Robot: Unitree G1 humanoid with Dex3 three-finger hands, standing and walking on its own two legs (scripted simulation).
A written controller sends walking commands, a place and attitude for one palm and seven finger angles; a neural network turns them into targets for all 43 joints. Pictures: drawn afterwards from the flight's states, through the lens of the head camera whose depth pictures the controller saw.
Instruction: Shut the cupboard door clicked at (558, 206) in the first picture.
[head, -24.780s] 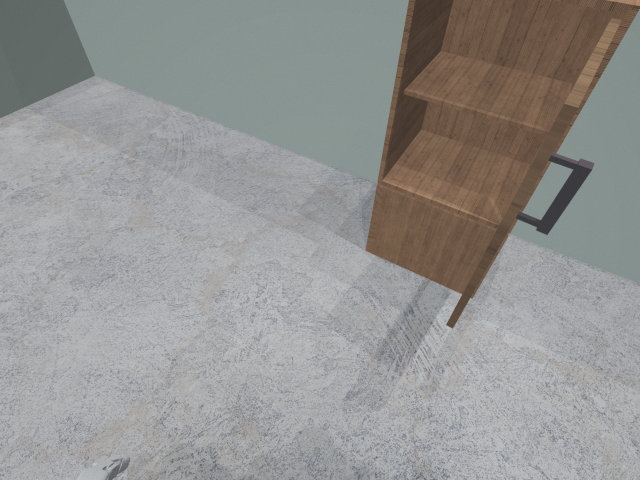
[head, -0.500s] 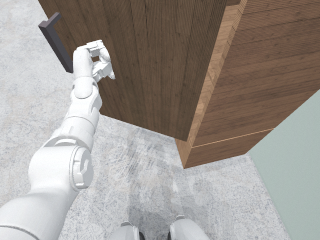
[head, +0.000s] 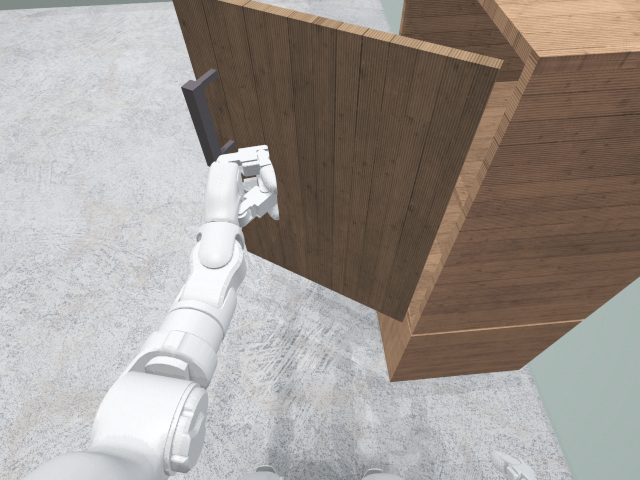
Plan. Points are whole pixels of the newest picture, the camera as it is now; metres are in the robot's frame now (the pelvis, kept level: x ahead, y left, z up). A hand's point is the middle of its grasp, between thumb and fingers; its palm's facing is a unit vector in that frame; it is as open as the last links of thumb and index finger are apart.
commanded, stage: draw the hand back to the body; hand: left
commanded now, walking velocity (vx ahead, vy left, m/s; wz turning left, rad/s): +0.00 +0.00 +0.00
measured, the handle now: (213, 121) +0.61 +0.16 +0.09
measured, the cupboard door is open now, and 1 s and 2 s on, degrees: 57 57 57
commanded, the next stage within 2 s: step back with the hand held close in 1.64 s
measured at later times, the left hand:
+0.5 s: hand (179, 239) +0.35 +0.14 +0.14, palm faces -0.01 -1.00 -0.01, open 3.2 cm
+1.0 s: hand (2, 317) +0.25 +0.25 +0.19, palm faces +0.26 -0.92 -0.30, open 4.2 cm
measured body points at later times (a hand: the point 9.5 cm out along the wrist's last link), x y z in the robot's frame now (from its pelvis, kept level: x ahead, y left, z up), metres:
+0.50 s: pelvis +0.00 +0.02 +0.02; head +0.01 +0.00 +0.47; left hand +0.34 +0.20 +0.15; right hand +0.12 -0.24 -0.08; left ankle +0.02 +0.11 -0.69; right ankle -0.01 -0.07 -0.69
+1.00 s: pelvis +0.01 +0.04 +0.05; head -0.01 +0.02 +0.50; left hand +0.23 +0.30 +0.20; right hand +0.19 -0.16 -0.04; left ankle +0.02 +0.11 -0.69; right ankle +0.00 -0.07 -0.69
